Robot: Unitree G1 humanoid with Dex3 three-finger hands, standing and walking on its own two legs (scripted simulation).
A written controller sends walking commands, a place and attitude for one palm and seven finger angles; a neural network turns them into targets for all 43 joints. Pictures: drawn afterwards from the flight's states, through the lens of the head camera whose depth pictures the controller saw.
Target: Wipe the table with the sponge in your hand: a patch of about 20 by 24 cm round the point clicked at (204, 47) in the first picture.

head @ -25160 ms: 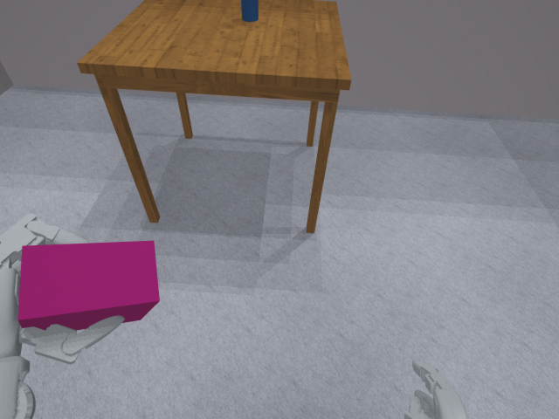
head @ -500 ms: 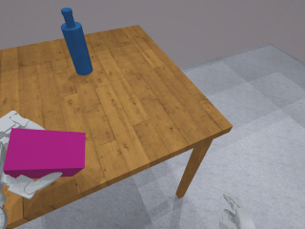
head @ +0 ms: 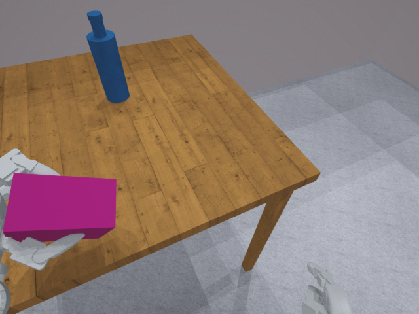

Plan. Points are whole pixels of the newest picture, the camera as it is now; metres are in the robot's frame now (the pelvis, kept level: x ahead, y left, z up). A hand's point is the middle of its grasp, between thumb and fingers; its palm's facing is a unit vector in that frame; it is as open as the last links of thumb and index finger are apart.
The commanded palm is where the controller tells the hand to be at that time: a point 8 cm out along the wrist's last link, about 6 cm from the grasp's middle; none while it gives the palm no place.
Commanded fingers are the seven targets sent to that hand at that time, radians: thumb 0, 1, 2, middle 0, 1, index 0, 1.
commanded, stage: shuffle to correct the standing spot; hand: left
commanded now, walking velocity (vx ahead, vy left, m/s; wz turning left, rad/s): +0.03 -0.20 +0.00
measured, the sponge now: (78, 211) +0.23 +0.20 +0.15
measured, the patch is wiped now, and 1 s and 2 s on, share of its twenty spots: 0.00 0.00 0.00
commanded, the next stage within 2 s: come to a stop and stand still in 1.74 s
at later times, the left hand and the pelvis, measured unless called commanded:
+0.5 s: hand (49, 210) +0.22 +0.23 +0.17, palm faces +0.32 -0.87 -0.38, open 10.4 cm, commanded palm +0.16 +0.28 +0.18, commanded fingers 0.00 0.10 1.30 -1.20 -1.60 -1.20 -1.60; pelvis +0.00 +0.00 +0.00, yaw +0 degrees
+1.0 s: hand (48, 207) +0.22 +0.23 +0.17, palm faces +0.31 -0.86 -0.42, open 10.4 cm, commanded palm +0.16 +0.28 +0.18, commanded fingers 0.00 0.10 1.30 -1.20 -1.60 -1.20 -1.60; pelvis +0.00 +0.00 +0.00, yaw +0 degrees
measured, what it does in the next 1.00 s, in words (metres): stands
